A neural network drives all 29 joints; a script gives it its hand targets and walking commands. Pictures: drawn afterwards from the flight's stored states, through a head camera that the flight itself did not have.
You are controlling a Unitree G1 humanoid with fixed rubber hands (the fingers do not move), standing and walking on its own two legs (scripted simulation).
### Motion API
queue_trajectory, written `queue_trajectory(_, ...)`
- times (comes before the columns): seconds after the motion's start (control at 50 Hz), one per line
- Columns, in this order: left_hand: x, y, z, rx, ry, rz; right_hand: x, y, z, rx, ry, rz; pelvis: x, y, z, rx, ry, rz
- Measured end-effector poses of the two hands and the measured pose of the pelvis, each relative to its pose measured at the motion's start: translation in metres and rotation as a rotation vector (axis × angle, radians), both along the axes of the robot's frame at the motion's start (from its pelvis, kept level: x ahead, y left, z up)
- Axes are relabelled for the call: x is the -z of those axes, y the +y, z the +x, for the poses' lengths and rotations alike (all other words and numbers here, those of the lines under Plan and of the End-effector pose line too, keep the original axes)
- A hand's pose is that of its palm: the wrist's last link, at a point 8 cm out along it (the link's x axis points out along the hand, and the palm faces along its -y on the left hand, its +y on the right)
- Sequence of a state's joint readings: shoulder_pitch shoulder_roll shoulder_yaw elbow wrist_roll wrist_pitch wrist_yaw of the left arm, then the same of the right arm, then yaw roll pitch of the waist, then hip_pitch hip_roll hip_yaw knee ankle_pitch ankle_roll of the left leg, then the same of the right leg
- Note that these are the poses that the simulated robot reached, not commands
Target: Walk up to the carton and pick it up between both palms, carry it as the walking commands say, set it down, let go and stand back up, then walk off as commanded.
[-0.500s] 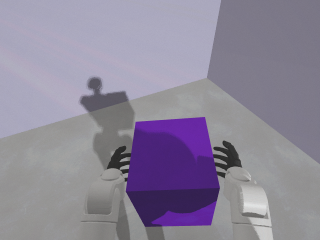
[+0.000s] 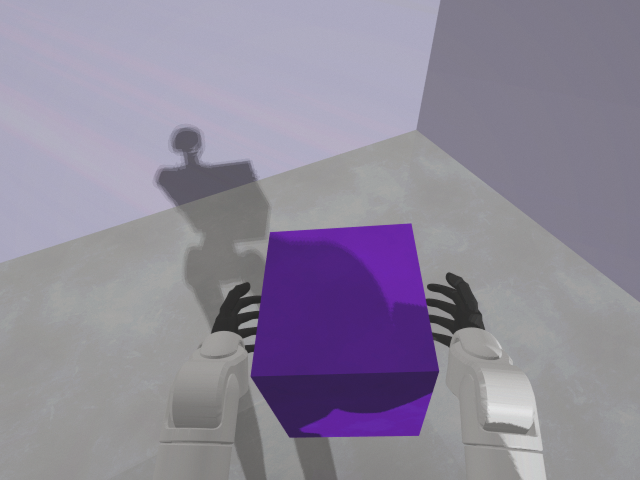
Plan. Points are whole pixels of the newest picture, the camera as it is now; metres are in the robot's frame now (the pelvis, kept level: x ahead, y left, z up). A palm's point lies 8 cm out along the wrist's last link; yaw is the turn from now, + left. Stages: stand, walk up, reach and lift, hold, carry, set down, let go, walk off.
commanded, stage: carry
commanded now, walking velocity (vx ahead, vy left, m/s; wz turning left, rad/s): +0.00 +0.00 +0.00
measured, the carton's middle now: (346, 337) +0.33 -0.02 -0.04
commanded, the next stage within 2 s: hold in 1.02 s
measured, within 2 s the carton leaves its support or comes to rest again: neither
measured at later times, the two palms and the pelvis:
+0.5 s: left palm (225, 367) +0.24 +0.13 +0.06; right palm (474, 362) +0.25 -0.15 +0.06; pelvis -0.04 -0.01 +0.01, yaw +0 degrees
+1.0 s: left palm (219, 378) +0.23 +0.14 +0.04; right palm (467, 371) +0.24 -0.15 +0.05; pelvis -0.04 +0.00 +0.01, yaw +0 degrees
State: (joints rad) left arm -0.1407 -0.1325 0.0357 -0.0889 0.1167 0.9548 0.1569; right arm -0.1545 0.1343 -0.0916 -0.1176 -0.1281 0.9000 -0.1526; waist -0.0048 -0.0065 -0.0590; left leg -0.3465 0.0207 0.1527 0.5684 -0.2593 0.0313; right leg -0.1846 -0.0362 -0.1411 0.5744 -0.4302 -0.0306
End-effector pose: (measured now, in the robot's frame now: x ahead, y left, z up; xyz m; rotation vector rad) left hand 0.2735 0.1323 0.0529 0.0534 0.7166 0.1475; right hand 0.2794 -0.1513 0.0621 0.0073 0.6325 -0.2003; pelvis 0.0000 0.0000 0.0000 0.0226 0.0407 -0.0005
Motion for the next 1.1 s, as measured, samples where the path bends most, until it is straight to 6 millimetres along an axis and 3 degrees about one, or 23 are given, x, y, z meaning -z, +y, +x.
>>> queue_trajectory(0.44, -0.003, -0.004, -0.031, 0.009, 0.006, 0.039, 0.000, -0.003, -0.030, -0.023, 0.019, -0.025, -0.005, -0.006, -0.034, -0.003, -0.039, -0.009)
queue_trajectory(0.7, 0.010, -0.001, -0.036, 0.009, 0.018, 0.034, 0.014, 0.000, -0.033, -0.040, 0.041, -0.024, -0.006, -0.005, -0.041, -0.003, -0.050, -0.009)
queue_trajectory(0.9, 0.009, 0.004, -0.039, -0.004, -0.006, 0.015, 0.014, 0.003, -0.034, -0.049, 0.024, -0.021, -0.005, -0.004, -0.043, -0.003, -0.049, -0.011)
queue_trajectory(1.1, 0.012, 0.002, -0.044, 0.030, -0.001, 0.038, 0.017, 0.001, -0.046, -0.046, 0.040, -0.033, -0.010, -0.002, -0.047, 0.057, -0.101, -0.010)
